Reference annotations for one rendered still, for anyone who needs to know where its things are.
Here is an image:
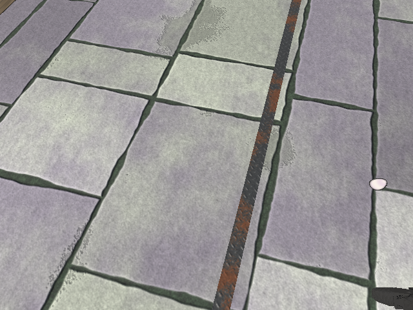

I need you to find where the right robot hand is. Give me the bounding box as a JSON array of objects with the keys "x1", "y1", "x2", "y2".
[{"x1": 372, "y1": 287, "x2": 413, "y2": 310}]

